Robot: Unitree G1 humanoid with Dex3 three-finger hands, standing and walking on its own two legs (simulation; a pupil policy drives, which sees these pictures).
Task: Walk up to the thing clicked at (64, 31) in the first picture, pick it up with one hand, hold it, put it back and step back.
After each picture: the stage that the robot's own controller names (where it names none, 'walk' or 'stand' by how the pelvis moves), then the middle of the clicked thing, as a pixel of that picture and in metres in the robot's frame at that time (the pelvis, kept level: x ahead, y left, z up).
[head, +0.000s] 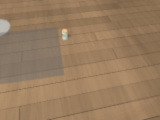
stand; (64, 34) +1.55 +0.19 -0.72
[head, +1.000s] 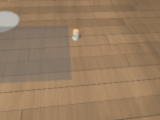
walk; (75, 34) +1.43 +0.11 -0.70
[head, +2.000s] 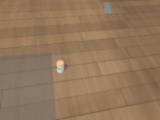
walk; (60, 66) +0.96 +0.15 -0.71
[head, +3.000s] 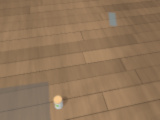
walk; (58, 102) +0.60 +0.16 -0.70
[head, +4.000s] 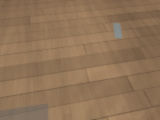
stand; out of the picture +0.39 +0.17 -0.70
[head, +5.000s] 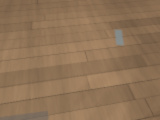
stand; out of the picture +0.36 +0.16 -0.71
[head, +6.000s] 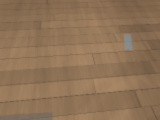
stand; out of the picture +0.34 +0.13 -0.72
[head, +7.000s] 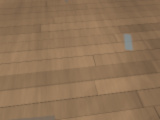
stand; out of the picture +0.33 +0.13 -0.72
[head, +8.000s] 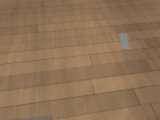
stand; out of the picture +0.34 +0.14 -0.73
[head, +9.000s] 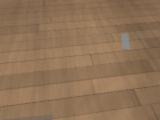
stand; out of the picture +0.34 +0.14 -0.73
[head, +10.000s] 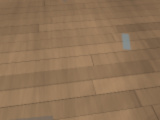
stand; out of the picture +0.33 +0.14 -0.73
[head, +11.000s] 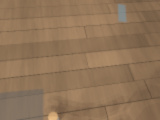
go down; (53, 118) +0.36 +0.14 -0.66
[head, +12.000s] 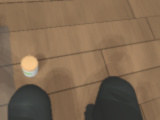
go down; (30, 66) +0.43 +0.16 -0.30
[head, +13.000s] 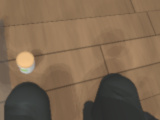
close in; (26, 63) +0.44 +0.16 -0.28
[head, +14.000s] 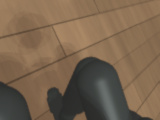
close in; out of the picture +0.43 +0.20 -0.23
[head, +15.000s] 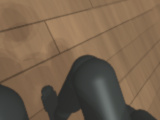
close; out of the picture +0.43 +0.20 -0.23
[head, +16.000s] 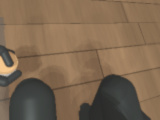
lift; (4, 68) +0.36 +0.23 -0.13
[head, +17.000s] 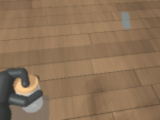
hold; (29, 93) +0.31 +0.17 +0.02
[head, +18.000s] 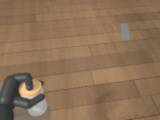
hold; (34, 97) +0.31 +0.17 +0.00
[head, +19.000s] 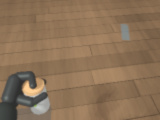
hold; (37, 96) +0.32 +0.16 +0.00
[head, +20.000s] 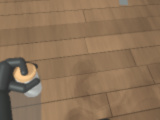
crouch; (29, 80) +0.37 +0.17 -0.05
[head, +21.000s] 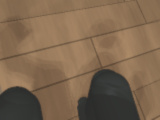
lower; out of the picture +0.49 +0.23 -0.12
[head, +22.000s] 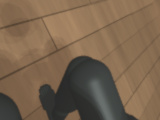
lower; out of the picture +0.45 +0.25 -0.24
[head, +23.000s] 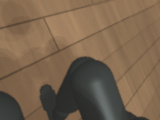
lower; out of the picture +0.45 +0.24 -0.24
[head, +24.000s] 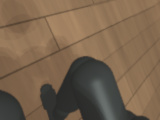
lower; out of the picture +0.45 +0.24 -0.24
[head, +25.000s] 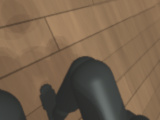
lower; out of the picture +0.45 +0.24 -0.24
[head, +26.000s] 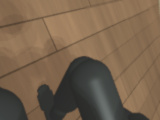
open; out of the picture +0.44 +0.21 -0.25
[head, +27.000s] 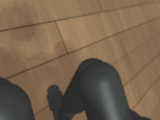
stand; out of the picture +0.43 +0.21 -0.24
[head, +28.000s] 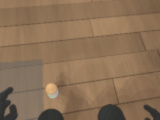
walk; (52, 91) +0.41 +0.14 -0.50
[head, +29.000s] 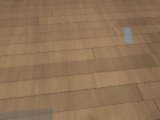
stand; out of the picture +0.36 +0.14 -0.66
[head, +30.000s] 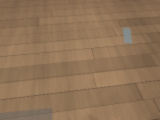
stand; out of the picture +0.37 +0.14 -0.67
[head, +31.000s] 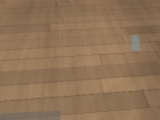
stand; out of the picture +0.38 +0.12 -0.72
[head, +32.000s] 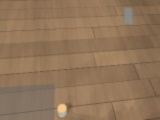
walk; (62, 110) +0.43 +0.09 -0.71
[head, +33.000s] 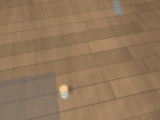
walk; (64, 91) +0.62 +0.17 -0.70
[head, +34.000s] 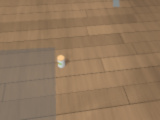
walk; (61, 61) +0.96 +0.18 -0.70
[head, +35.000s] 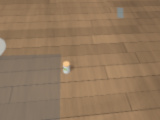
stand; (66, 67) +1.00 +0.14 -0.72
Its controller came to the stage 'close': yes
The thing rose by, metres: 0.72
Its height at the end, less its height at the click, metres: +0.00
